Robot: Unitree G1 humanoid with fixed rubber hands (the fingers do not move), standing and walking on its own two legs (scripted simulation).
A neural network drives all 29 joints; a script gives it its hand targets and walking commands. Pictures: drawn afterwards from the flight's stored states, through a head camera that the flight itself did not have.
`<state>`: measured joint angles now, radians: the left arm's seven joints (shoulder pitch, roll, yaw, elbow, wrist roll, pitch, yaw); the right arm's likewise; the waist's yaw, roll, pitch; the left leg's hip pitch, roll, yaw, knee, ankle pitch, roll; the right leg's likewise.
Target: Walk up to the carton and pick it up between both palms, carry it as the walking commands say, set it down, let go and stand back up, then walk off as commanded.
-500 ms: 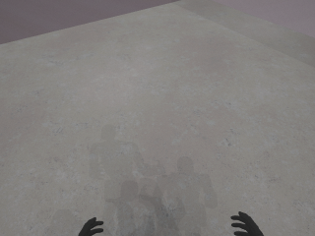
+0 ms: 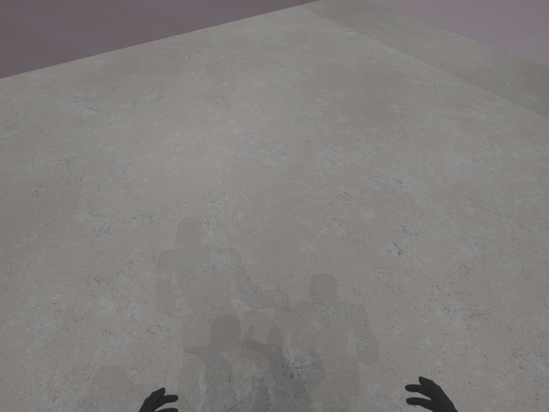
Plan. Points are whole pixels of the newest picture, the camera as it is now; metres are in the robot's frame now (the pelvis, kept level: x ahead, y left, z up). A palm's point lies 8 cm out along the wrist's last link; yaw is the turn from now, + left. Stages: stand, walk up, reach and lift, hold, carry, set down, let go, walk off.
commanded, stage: stand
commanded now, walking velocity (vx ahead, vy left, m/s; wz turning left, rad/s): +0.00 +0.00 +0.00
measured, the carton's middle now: out of the picture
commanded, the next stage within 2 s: walk up in 1.52 s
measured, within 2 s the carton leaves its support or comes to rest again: neither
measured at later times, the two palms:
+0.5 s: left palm out of the picture +0.10 +0.23 -0.10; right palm out of the picture +0.10 -0.23 -0.10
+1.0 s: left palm out of the picture +0.07 +0.23 -0.11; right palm out of the picture +0.07 -0.23 -0.11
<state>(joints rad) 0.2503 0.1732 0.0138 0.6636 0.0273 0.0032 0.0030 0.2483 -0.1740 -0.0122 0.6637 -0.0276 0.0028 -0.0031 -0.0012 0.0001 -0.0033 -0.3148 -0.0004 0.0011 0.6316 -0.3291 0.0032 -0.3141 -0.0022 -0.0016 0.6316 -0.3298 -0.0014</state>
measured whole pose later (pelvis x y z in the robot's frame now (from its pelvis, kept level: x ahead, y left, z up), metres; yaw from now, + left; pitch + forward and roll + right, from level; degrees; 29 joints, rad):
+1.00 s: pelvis +0.00 +0.00 +0.01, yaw +0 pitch +0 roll +0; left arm 0.28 0.17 0.04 0.81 0.02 0.00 0.02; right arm 0.27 -0.17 -0.04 0.82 -0.02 0.00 -0.02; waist 0.00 0.00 0.02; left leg -0.25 0.00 0.00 0.54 -0.28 0.00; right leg -0.25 0.00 0.00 0.54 -0.28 0.00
